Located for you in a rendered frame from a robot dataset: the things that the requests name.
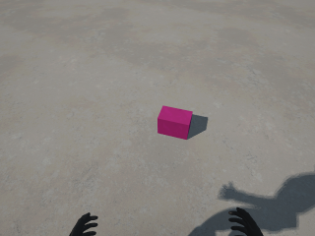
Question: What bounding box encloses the carton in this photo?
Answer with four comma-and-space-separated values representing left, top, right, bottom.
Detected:
157, 106, 193, 140

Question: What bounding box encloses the robot left hand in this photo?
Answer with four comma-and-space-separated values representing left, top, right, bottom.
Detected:
69, 212, 98, 236

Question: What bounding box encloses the robot right hand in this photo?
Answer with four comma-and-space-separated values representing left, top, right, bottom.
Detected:
228, 207, 264, 236

